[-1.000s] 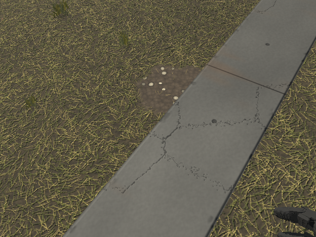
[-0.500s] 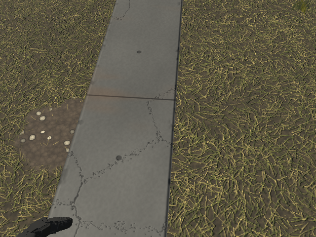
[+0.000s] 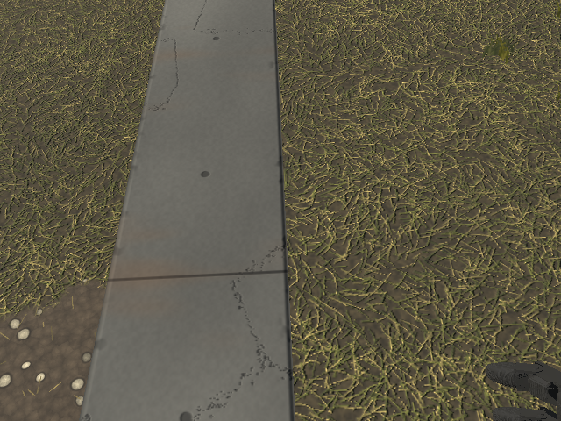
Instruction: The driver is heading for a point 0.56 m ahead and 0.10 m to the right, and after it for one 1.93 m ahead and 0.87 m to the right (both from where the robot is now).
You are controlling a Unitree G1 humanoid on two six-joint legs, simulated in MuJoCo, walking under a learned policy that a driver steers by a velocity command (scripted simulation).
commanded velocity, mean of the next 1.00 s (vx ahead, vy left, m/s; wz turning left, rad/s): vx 0.50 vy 0.00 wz -0.28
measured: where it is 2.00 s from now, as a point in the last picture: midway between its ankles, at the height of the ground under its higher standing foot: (452, 239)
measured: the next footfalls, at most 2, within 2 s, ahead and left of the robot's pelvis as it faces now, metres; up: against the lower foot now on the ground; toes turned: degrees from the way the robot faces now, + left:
left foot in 0.04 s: +0.19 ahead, +0.13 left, +0.00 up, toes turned -5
right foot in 0.52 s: +0.42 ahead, -0.16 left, +0.00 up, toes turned -8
